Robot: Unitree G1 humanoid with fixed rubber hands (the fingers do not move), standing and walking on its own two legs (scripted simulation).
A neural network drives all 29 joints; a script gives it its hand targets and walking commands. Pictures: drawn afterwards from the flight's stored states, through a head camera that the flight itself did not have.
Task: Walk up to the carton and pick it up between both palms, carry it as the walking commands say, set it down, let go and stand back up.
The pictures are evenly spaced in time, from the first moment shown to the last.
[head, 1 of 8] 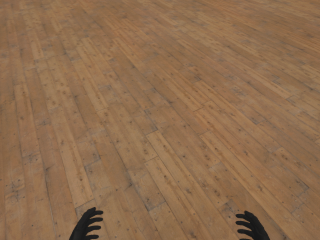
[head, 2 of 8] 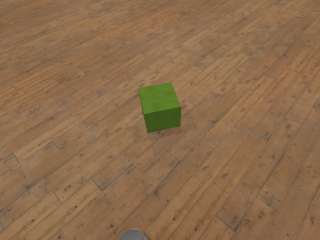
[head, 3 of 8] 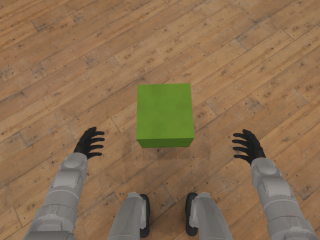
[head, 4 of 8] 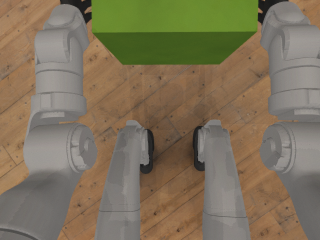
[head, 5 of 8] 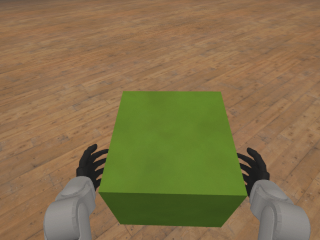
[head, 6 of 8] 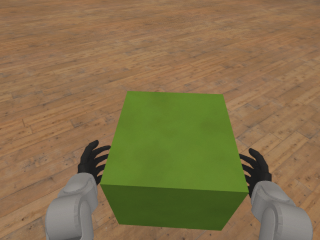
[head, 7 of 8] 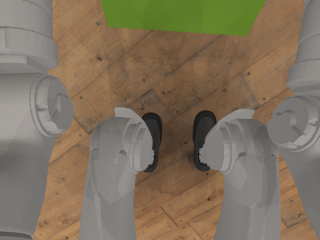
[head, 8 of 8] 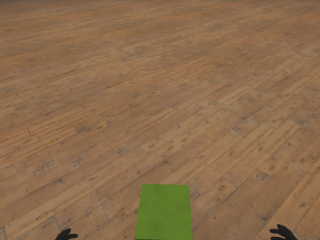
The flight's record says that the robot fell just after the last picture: no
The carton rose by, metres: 0.73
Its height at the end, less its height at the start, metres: +0.00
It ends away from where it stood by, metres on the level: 2.64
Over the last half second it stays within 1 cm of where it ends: yes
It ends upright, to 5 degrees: yes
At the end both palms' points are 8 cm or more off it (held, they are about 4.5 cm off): yes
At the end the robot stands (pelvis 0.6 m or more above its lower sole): yes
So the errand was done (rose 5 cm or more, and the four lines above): yes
